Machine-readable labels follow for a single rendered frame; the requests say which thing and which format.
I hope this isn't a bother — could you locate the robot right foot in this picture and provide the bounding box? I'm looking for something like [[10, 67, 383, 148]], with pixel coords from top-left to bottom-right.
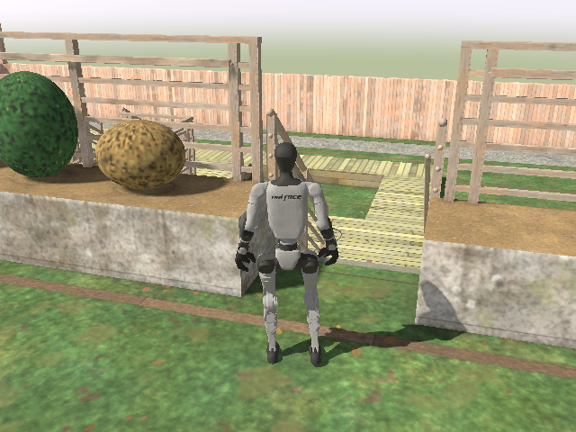
[[309, 343, 321, 365]]

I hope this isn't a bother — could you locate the right robot hand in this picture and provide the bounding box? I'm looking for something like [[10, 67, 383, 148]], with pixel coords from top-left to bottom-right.
[[318, 247, 339, 266]]

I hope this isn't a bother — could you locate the robot left forearm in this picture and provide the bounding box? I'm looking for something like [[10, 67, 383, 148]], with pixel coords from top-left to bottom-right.
[[237, 218, 254, 255]]

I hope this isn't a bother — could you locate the right robot upper arm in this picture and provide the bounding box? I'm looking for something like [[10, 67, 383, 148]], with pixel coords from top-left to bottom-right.
[[305, 181, 329, 230]]

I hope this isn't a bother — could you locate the right robot shin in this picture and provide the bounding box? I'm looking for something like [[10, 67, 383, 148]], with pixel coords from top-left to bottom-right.
[[307, 292, 320, 353]]

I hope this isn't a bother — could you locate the robot right forearm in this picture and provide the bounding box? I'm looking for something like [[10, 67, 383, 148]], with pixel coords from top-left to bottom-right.
[[320, 217, 338, 250]]

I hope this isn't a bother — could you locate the left robot hand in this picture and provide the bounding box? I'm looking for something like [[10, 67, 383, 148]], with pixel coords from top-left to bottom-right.
[[235, 251, 256, 272]]

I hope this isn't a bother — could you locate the left robot upper arm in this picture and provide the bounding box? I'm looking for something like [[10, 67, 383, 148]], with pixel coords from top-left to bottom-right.
[[244, 182, 268, 232]]

